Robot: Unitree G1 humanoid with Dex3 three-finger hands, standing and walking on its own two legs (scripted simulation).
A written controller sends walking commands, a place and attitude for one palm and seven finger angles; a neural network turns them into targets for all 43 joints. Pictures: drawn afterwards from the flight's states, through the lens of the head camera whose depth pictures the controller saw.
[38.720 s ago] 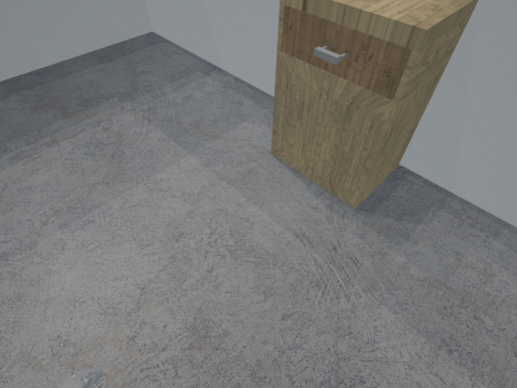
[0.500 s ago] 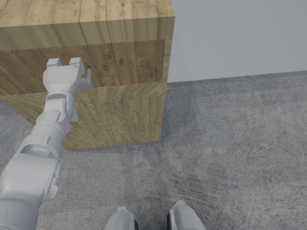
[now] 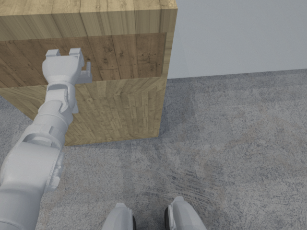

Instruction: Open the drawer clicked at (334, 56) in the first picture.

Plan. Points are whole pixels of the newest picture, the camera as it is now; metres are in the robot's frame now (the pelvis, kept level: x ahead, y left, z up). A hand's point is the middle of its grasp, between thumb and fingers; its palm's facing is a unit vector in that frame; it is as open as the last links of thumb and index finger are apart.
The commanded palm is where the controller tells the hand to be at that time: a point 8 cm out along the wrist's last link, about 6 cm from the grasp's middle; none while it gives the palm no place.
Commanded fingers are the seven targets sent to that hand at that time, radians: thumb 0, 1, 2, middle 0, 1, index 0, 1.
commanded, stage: lift the hand off the handle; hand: left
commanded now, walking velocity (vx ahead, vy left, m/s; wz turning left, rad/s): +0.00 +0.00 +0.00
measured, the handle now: (73, 71) +0.56 +0.20 +0.01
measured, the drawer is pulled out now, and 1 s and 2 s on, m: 0.00 0.00 0.00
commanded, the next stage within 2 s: draw the hand back to the body in 1.18 s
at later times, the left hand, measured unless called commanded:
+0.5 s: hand (67, 74) +0.52 +0.20 +0.05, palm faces -0.03 -0.03 -1.00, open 13.4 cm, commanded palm +0.50 +0.19 +0.14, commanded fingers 0.00 -0.50 0.30 -0.30 -1.20 -0.30 -1.20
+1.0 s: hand (53, 47) +0.52 +0.19 +0.14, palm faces +0.01 +0.00 -1.00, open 13.5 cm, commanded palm +0.50 +0.20 +0.21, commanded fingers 0.00 -0.50 0.30 -0.30 -1.20 -0.30 -1.20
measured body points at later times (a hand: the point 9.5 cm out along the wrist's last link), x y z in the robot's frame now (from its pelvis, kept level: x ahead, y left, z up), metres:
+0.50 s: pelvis +0.04 +0.01 +0.04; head +0.14 -0.01 +0.48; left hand +0.51 +0.20 +0.11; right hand +0.04 -0.26 -0.09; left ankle +0.03 +0.11 -0.66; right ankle +0.05 -0.12 -0.66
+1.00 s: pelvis +0.06 -0.01 +0.06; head +0.11 -0.03 +0.51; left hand +0.51 +0.19 +0.20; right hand +0.15 -0.27 -0.08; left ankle +0.03 +0.11 -0.66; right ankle +0.05 -0.12 -0.66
